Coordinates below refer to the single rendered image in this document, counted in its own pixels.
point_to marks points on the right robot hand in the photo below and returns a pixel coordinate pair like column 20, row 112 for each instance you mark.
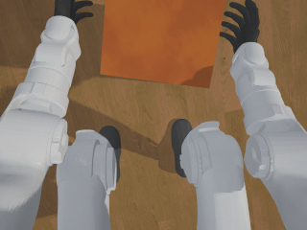
column 249, row 24

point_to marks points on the robot left forearm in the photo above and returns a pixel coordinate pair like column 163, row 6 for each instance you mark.
column 49, row 77

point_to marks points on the left robot upper arm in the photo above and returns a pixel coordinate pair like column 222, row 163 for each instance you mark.
column 30, row 143

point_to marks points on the left robot shin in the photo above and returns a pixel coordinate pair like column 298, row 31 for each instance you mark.
column 83, row 134

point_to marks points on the right robot upper arm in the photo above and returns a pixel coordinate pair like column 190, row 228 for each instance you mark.
column 279, row 159

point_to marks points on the robot right forearm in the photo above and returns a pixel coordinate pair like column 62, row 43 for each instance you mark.
column 258, row 94

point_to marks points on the robot right foot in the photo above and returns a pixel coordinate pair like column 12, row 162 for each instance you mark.
column 180, row 130

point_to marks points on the left robot hand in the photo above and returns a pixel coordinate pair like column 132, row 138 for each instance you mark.
column 68, row 9

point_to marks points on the carton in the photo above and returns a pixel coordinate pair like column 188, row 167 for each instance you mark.
column 170, row 41

